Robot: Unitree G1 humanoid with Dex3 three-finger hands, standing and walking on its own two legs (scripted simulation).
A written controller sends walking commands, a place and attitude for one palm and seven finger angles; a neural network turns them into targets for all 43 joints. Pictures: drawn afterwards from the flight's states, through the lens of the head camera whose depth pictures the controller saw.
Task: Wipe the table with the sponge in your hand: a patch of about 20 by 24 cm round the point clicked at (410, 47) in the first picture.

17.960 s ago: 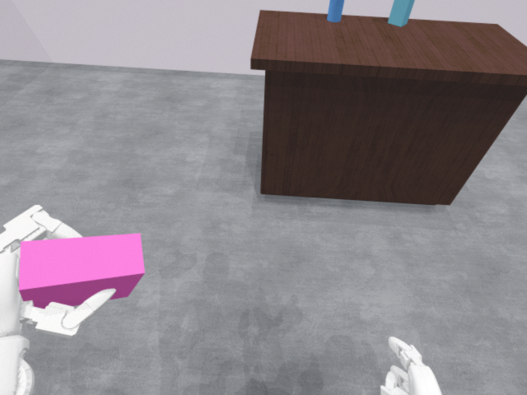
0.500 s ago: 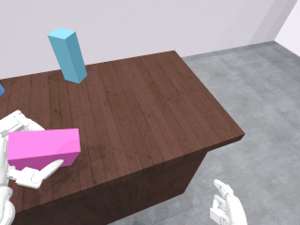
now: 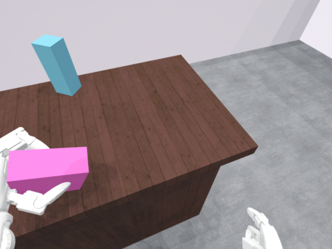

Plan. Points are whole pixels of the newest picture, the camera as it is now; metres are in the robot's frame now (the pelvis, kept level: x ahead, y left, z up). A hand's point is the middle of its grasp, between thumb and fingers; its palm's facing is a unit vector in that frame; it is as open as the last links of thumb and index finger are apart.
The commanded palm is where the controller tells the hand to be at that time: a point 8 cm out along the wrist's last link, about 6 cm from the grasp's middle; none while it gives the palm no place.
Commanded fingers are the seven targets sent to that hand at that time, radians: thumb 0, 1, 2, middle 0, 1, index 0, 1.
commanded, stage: shuffle to correct the standing spot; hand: left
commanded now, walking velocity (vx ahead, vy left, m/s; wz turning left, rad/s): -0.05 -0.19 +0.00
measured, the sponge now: (61, 172) +0.23 +0.21 +0.14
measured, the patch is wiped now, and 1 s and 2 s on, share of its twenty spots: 0.00 0.00 0.00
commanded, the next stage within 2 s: none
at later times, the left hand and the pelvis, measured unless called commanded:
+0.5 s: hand (35, 171) +0.22 +0.24 +0.16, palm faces +0.33 -0.87 -0.36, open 9.1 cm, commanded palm +0.16 +0.28 +0.18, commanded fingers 0.00 0.10 1.30 -1.20 -1.60 -1.20 -1.60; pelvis +0.00 +0.00 +0.00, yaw +1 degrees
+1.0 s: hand (31, 171) +0.21 +0.24 +0.17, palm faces +0.33 -0.87 -0.37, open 9.1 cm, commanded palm +0.16 +0.29 +0.18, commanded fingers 0.00 0.10 1.30 -1.20 -1.60 -1.20 -1.60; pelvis +0.00 +0.01 +0.00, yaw +1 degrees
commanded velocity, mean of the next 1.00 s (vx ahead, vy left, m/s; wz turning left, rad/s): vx -0.06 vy -0.19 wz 0.00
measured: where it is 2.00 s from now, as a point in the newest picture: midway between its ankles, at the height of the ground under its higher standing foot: outside the picture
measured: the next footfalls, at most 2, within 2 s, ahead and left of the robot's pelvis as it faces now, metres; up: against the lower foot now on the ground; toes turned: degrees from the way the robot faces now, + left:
none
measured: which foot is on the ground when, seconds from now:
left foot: down 0.00-1.00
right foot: down 0.00-1.00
